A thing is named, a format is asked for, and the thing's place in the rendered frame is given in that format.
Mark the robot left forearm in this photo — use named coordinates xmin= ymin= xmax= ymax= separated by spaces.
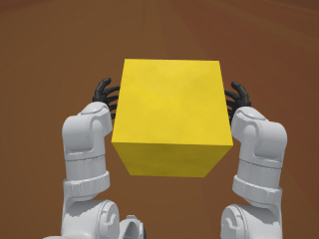
xmin=61 ymin=102 xmax=113 ymax=236

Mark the left robot hand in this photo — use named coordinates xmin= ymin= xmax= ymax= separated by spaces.
xmin=92 ymin=78 xmax=121 ymax=120

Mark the left robot upper arm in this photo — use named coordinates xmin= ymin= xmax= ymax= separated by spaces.
xmin=43 ymin=199 xmax=121 ymax=239

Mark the robot right forearm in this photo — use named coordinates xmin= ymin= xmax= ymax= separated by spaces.
xmin=230 ymin=107 xmax=288 ymax=239

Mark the right robot hand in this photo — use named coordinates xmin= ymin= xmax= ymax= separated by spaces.
xmin=224 ymin=82 xmax=251 ymax=126

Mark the right robot upper arm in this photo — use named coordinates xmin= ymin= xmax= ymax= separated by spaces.
xmin=220 ymin=204 xmax=282 ymax=239

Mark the robot left thigh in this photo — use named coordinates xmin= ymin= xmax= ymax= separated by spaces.
xmin=118 ymin=218 xmax=144 ymax=239

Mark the carton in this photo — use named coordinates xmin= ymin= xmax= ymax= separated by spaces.
xmin=111 ymin=59 xmax=233 ymax=178

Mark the robot left shin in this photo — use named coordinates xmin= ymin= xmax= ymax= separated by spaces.
xmin=126 ymin=215 xmax=138 ymax=220

